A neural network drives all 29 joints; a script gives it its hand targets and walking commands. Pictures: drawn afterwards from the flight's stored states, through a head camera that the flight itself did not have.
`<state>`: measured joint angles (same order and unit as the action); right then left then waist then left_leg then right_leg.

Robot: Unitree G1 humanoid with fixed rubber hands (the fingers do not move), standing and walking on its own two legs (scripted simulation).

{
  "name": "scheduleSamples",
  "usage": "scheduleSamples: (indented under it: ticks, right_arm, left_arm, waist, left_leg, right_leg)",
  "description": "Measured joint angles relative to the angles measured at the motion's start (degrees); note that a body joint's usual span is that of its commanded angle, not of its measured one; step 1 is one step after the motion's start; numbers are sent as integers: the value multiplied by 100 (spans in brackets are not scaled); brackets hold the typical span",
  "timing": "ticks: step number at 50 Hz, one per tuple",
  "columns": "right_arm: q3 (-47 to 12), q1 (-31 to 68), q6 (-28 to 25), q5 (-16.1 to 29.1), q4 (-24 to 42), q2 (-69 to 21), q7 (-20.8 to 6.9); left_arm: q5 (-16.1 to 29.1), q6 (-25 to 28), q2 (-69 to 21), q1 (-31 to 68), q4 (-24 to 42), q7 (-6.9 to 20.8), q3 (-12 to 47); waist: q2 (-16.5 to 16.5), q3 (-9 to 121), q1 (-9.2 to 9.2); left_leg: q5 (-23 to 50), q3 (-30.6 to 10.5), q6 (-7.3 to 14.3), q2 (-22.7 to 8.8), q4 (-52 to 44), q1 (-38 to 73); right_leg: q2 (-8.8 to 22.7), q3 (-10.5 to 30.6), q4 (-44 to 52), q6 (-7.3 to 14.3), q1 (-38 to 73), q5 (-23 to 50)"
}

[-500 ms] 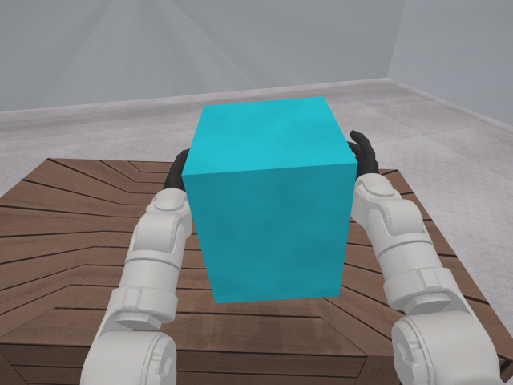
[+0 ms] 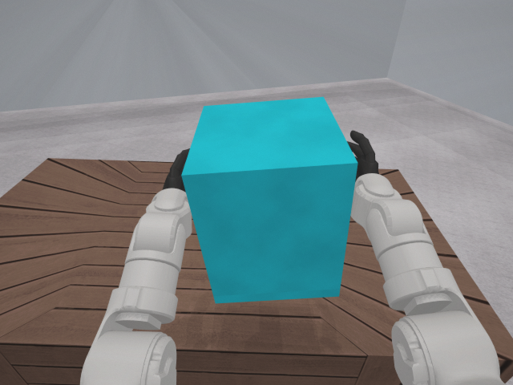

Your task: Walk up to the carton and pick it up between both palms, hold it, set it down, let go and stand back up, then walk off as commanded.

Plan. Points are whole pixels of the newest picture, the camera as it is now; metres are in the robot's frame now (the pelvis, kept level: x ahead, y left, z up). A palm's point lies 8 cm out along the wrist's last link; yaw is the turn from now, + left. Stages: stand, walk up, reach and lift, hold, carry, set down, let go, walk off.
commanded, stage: hold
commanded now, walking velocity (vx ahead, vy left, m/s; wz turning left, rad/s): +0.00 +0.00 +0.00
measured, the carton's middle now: (270, 199) +0.39 -0.01 +0.18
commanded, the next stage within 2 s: set down in 0.26 s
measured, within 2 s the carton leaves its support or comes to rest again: neither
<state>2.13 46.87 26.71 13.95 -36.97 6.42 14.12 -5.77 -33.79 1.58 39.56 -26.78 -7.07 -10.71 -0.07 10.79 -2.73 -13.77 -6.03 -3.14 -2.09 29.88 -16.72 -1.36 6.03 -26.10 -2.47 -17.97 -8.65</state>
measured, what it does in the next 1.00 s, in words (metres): stands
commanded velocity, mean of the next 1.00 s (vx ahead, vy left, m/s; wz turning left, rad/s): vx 0.00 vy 0.00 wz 0.00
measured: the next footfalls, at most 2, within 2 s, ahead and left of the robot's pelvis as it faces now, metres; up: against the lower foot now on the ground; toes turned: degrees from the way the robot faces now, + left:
none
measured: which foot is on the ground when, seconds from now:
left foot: down 0.00-1.00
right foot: down 0.00-1.00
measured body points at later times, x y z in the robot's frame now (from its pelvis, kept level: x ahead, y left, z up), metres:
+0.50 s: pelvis +0.00 +0.00 +0.00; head -0.07 +0.01 +0.44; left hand +0.39 +0.14 +0.21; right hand +0.39 -0.15 +0.24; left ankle +0.03 +0.16 -0.74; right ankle +0.06 -0.14 -0.74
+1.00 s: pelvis +0.02 +0.01 +0.00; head -0.02 +0.03 +0.45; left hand +0.44 +0.15 +0.17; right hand +0.42 -0.15 +0.18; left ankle +0.03 +0.16 -0.74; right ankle +0.06 -0.14 -0.74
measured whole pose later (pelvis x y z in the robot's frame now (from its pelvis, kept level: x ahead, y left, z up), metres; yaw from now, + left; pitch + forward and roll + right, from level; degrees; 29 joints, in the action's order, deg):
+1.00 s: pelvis +0.02 +0.01 +0.00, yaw +0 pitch -2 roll -1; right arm 8.3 43.7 5.2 3.1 -46.3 0.3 12.0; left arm -10.5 -17.1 1.0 42.5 -37.6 -2.8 -18.0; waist -2.4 4.5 -4.5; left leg -15.0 -6.0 -3.2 -2.1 28.1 -11.5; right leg -1.1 5.9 -23.8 -2.5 -12.4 -9.8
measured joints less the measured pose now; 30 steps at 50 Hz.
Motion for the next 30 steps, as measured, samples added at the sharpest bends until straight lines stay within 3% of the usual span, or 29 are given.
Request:
scheduleSamples:
  ticks: [22,26,30]
  right_arm:
    - [-19,24,-139,-28,8,-2,-11]
    - [172,333,-434,-380,-412,-133,-202]
    - [685,596,-844,-1035,-996,-394,-392]
  left_arm:
    - [-5,162,0,0,3,0,-23]
    - [-110,424,-16,44,-98,8,-203]
    - [-309,863,-36,254,-670,168,-552]
  waist:
    - [2,-2,-73]
    - [-8,-1,-141]
    - [-101,-45,-145]
  left_leg:
    - [-1,0,0,0,-5,64]
    - [-1,0,0,0,-14,81]
    - [-1,-1,0,-1,-78,187]
  right_leg:
    - [2,0,39,3,80,16]
    - [2,0,40,3,93,17]
    - [4,-1,40,9,168,-7]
